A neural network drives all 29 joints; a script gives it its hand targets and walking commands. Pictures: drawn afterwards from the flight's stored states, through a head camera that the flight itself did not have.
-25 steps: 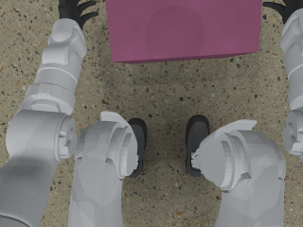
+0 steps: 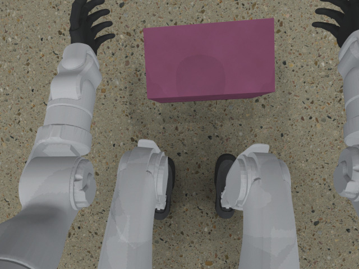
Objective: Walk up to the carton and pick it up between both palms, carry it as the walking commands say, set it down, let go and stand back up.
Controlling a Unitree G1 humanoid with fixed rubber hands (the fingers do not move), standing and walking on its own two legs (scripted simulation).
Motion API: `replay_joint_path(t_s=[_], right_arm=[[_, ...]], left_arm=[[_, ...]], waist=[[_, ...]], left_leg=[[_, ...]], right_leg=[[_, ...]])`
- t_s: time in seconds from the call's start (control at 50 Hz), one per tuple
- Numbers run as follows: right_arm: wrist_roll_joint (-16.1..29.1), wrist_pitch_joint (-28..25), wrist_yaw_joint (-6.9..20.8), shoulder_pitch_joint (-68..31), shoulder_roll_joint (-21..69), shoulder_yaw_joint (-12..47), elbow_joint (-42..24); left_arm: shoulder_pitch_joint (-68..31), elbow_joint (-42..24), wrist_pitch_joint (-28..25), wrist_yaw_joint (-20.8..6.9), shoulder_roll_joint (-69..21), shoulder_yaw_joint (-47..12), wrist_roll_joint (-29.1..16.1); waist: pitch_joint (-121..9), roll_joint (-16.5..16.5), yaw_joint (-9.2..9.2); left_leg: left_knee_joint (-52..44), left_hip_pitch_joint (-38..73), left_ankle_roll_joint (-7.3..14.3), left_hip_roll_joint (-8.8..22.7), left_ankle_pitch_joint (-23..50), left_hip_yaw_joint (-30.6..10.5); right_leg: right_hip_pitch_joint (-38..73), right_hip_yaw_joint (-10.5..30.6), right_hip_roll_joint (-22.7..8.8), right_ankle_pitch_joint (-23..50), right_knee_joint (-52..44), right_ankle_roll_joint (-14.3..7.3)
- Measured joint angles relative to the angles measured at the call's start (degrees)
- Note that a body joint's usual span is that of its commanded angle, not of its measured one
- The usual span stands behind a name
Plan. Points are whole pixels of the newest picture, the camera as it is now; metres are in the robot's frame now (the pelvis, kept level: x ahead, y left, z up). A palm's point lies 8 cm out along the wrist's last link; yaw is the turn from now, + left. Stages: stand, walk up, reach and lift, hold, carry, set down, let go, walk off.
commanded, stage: set down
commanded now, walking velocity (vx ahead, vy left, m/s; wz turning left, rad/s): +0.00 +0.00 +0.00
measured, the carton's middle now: (206, 68) +0.51 -0.03 -0.32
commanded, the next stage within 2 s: let go in 0.96 s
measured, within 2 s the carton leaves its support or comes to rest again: neither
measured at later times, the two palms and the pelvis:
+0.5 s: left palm out of the picture +0.51 +0.21 +0.04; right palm out of the picture +0.53 -0.27 +0.04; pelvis +0.02 -0.01 +0.14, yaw +0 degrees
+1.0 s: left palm out of the picture +0.50 +0.21 +0.16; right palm out of the picture +0.52 -0.27 +0.16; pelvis +0.05 +0.00 +0.25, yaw -1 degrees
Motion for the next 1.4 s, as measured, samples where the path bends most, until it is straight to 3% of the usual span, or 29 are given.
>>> replay_joint_path(t_s=[0.52,0.86,1.04,1.26,1.4], right_arm=[[-4.3,3.2,4.6,7.7,2.0,-4.7,-5.8],[-5.8,0.7,6.2,12.6,4.2,-5.7,-3.7],[-8.7,-1.0,5.3,14.8,6.9,-6.7,-2.1],[-9.8,-1.7,0.4,39.2,13.7,-3.4,-19.6],[-9.0,-4.0,-0.4,52.0,15.5,0.0,-22.0]], left_arm=[[9.2,-6.7,2.8,-5.0,-0.5,3.6,2.9],[14.4,-4.5,0.1,-6.4,-2.4,4.7,4.6],[16.3,-2.2,-2.1,-6.8,-4.1,5.8,8.7],[37.8,-13.4,-3.8,-9.9,-2.7,-1.4,10.6],[49.8,-13.9,-6.2,-10.6,-3.1,-4.4,9.9]], waist=[[-11.1,-1.0,0.36],[-13.4,-1.8,0.45],[-13.4,-1.7,0.27],[-11.0,-1.2,-0.97],[-11.2,-0.5,-1.07]], left_leg=[[-30.4,18.1,-0.7,-0.1,6.6,-1.3],[-53.3,36.5,-0.6,0.0,13.5,-1.2],[-59.5,41.8,-0.5,0.1,15.1,-1.7],[-67.2,56.6,-0.4,0.2,15.5,-3.1],[-73.7,71.2,0.1,0.2,15.7,-3.3]], right_leg=[[18.1,1.4,1.8,5.8,-29.5,0.6],[36.2,3.0,2.3,12.2,-51.7,1.2],[41.8,2.9,2.3,13.9,-58.1,1.3],[57.3,2.2,2.5,14.2,-66.5,1.4],[72.0,2.5,2.5,14.5,-73.3,1.8]])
